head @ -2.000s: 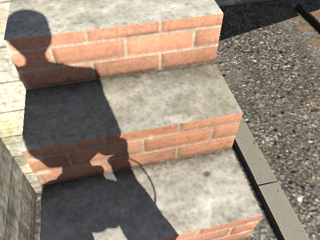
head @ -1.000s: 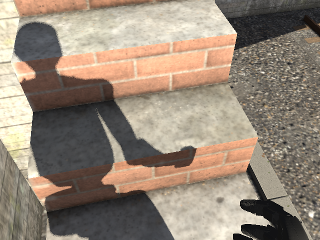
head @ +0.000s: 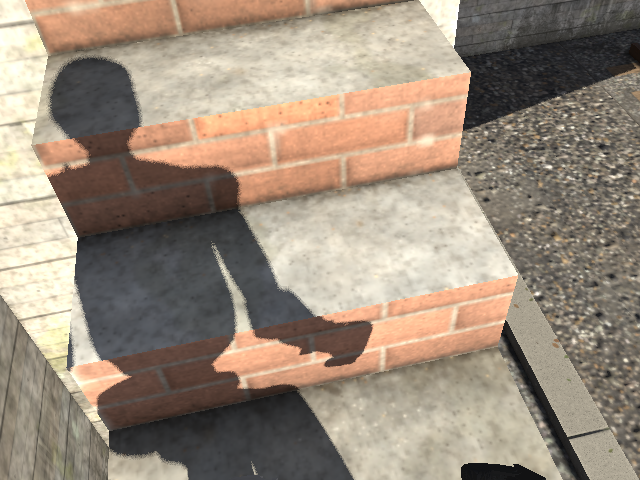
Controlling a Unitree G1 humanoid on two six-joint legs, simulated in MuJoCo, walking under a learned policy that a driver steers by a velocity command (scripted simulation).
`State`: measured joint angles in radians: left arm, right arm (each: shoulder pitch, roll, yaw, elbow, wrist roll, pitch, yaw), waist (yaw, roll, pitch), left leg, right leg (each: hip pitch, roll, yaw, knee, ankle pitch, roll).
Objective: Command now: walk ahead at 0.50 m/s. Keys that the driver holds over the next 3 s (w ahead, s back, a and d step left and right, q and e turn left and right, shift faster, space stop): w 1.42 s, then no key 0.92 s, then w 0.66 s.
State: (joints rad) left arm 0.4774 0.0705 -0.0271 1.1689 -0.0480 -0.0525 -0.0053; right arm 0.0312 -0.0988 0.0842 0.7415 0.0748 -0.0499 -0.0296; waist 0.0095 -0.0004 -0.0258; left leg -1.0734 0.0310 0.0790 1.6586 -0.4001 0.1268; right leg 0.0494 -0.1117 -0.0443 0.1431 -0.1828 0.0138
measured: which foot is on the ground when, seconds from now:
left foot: up 0.00-0.00, down 0.02-0.64, up 0.66-1.00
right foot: down 0.00-0.06, up 0.08-0.58, down 0.60-1.00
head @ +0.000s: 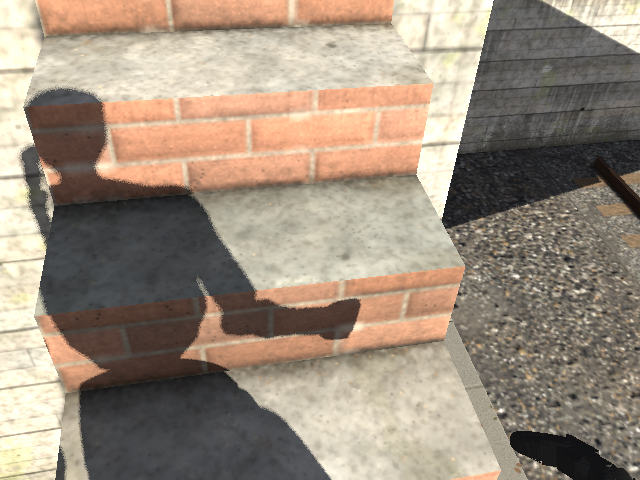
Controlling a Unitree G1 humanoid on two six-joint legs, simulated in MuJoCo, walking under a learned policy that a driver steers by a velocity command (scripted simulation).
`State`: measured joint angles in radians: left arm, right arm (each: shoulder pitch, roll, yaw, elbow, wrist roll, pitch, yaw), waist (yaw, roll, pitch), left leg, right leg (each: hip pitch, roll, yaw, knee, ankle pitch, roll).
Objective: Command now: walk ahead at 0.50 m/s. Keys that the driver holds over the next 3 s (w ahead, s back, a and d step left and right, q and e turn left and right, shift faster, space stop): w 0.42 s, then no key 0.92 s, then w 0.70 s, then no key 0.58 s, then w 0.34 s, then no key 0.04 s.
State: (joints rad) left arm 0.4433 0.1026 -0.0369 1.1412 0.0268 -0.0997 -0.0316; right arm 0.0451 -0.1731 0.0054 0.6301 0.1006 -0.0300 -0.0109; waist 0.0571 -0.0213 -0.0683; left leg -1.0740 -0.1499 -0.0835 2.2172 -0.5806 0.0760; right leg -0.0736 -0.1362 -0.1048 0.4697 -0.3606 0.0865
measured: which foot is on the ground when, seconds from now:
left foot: up 0.00-0.10, down 0.12-0.76, up 0.78-1.00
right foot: down 0.00-0.14, up 0.16-0.74, down 0.76-1.00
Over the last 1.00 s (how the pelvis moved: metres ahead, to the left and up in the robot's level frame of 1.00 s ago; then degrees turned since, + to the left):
0.40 0.07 0.35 -2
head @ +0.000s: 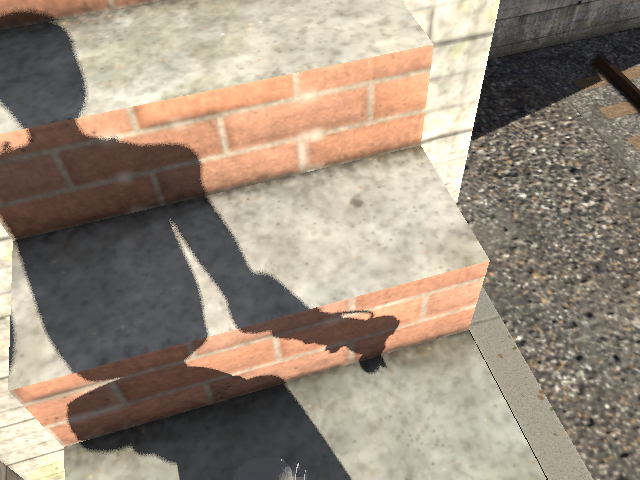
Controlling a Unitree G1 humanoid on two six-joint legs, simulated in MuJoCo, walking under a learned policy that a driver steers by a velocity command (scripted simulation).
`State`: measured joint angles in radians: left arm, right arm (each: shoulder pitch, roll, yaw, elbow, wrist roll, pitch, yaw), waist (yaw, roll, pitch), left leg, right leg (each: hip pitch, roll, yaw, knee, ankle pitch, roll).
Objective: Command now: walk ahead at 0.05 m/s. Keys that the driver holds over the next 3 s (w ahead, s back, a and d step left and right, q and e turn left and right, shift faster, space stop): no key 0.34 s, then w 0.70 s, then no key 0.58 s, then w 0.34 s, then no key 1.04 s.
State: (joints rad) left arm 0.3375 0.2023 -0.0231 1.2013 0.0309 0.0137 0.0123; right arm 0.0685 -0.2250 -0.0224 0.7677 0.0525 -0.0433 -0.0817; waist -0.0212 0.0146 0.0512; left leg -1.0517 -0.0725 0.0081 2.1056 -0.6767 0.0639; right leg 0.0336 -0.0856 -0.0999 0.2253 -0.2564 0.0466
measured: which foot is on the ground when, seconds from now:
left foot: up 0.00-0.14, down 0.16-0.60, up 0.62-0.98, down 1.00-1.00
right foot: down 0.00-0.08, up 0.10-0.60, down 0.62-1.00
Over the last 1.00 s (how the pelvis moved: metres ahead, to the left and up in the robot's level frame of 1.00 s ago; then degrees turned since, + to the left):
0.37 0.11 0.21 -1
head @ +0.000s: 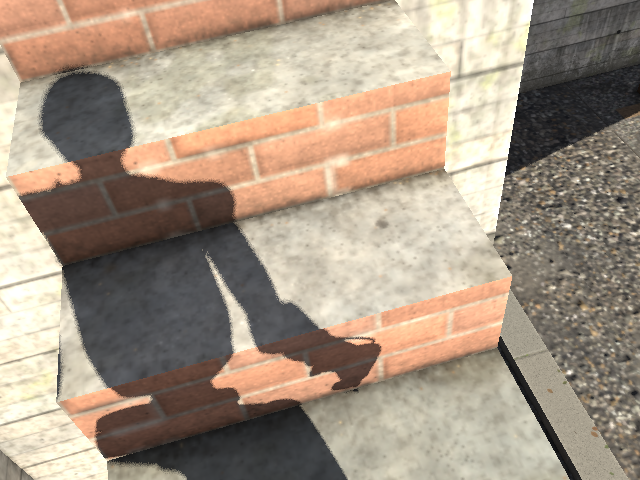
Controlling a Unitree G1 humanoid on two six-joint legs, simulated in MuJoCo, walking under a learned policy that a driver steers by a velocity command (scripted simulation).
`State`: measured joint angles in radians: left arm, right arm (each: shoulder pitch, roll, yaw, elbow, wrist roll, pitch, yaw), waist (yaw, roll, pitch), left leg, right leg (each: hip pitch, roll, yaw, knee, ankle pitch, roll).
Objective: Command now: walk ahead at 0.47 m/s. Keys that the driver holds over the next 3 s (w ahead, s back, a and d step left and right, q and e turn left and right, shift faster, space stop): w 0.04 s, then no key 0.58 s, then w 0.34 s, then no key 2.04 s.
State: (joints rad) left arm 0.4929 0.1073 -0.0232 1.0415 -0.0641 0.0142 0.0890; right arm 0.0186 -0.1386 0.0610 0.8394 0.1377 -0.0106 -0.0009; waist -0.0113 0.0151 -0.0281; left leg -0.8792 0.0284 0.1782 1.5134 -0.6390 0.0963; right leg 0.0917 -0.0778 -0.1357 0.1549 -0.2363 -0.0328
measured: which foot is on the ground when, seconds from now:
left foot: down 0.00-1.00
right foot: down 0.00-0.06, up 0.08-0.44, down 0.46-1.00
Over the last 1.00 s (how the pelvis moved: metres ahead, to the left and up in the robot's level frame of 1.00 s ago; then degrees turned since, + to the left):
-0.02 0.00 0.01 1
